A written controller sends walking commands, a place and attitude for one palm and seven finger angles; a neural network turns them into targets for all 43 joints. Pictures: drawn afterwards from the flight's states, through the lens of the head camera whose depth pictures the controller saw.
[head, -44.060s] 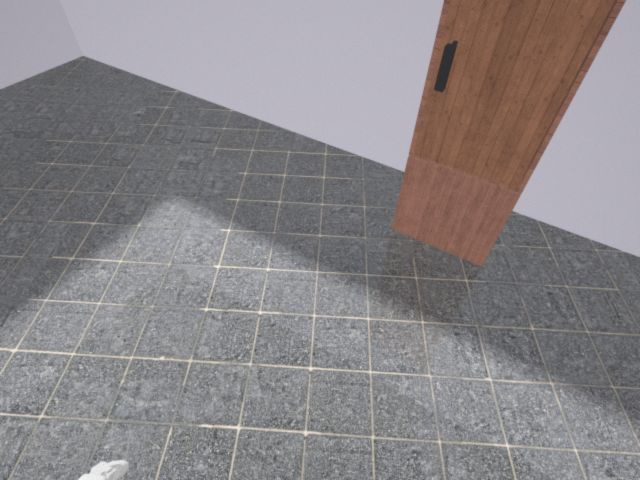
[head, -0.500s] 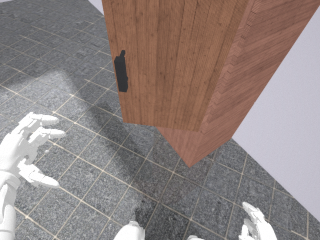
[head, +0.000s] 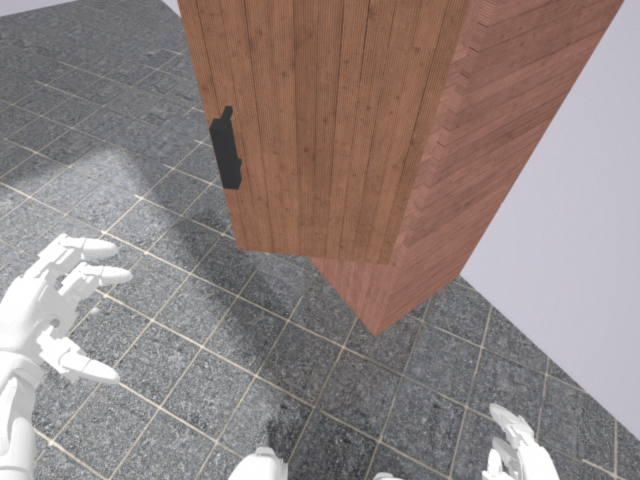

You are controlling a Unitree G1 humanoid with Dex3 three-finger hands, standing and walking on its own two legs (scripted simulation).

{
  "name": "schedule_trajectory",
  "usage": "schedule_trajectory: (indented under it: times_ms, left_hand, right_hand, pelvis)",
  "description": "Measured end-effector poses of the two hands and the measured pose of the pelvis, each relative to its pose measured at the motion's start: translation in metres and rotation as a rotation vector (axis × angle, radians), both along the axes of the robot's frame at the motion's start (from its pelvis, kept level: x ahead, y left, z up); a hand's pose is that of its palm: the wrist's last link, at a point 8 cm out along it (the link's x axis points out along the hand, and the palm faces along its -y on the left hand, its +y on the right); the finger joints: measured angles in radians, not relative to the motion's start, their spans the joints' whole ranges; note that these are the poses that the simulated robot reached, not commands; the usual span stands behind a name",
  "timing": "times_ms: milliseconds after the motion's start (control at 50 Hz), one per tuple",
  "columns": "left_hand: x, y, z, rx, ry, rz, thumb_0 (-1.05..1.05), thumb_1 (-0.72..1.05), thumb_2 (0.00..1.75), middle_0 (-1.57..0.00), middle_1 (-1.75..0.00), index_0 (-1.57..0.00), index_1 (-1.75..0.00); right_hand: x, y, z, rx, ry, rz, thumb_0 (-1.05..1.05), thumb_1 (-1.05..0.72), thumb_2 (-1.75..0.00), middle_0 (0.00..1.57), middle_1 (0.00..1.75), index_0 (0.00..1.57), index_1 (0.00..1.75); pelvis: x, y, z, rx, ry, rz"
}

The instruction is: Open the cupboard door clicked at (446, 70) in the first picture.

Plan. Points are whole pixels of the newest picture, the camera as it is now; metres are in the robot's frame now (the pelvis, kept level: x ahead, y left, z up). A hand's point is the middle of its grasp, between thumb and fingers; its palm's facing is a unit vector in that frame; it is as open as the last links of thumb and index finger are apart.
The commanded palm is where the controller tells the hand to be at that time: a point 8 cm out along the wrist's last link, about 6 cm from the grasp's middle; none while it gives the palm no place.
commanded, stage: move the hooked fingers beside the handle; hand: left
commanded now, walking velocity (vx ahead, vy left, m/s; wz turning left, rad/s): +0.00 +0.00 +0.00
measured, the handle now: (230, 147) +0.60 +0.19 +0.04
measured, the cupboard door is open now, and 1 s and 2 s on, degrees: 48 48 48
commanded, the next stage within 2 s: none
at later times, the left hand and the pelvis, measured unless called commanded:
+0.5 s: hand (122, 260) +0.35 +0.27 +0.07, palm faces -0.06 -1.00 -0.02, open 13.9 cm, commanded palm +0.33 +0.32 +0.06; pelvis +0.01 +0.00 -0.01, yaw -1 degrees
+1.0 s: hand (151, 217) +0.43 +0.26 +0.06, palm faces -0.05 -1.00 -0.01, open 13.9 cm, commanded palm +0.41 +0.30 +0.06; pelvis +0.00 +0.01 -0.01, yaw -2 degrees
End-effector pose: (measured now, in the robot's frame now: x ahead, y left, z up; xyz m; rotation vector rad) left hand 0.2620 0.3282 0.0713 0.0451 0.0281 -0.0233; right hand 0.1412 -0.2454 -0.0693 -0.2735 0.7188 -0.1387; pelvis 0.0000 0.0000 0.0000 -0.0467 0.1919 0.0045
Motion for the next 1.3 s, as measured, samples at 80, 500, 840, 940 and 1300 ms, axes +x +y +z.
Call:
schedule_trajectory:
  times_ms: [80,500,840,940,1300]
  left_hand:
    - [0.002,-0.001,-0.002,-0.009,0.019,0.002,-0.01,-0.49,0.3,-0.3,-1.2,-0.31,-1.2]
    - [0.074,-0.004,-0.004,-0.029,0.011,-0.035,-0.01,-0.49,0.3,-0.3,-1.2,-0.3,-1.2]
    - [0.123,-0.013,-0.011,-0.038,-0.01,-0.029,-0.01,-0.49,0.3,-0.3,-1.2,-0.3,-1.2]
    - [0.138,-0.014,-0.007,-0.035,-0.004,-0.03,-0.01,-0.49,0.3,-0.3,-1.2,-0.3,-1.2]
    - [0.195,-0.027,-0.013,-0.025,-0.002,-0.024,-0.01,-0.5,0.3,-0.3,-1.2,-0.3,-1.2]
  right_hand:
    - [0.005,0.0,-0.001,0.006,-0.004,0.006,0.01,-0.9,-0.9,0.2,0.3,0.2,0.3]
    - [-0.025,-0.013,-0.015,-0.024,0.129,-0.075,0.01,-0.9,-0.9,0.2,0.3,0.2,0.3]
    - [-0.056,-0.005,-0.027,-0.036,0.265,-0.118,0.01,-0.9,-0.89,0.2,0.3,0.2,0.3]
    - [-0.066,-0.003,-0.029,-0.029,0.297,-0.134,0.01,-0.9,-0.89,0.2,0.3,0.2,0.3]
    - [-0.121,-0.013,-0.044,-0.064,0.493,-0.201,0.0,-0.9,-0.89,0.2,0.3,0.2,0.3]
  pelvis:
    - [0.001,-0.002,0.0,0.001,0.004,0.001]
    - [0.007,0.001,-0.005,-0.001,0.05,-0.015]
    - [0.004,0.012,-0.01,-0.008,0.082,-0.019]
    - [0.003,0.014,-0.01,-0.009,0.091,-0.023]
    - [-0.005,0.012,-0.024,-0.019,0.157,-0.027]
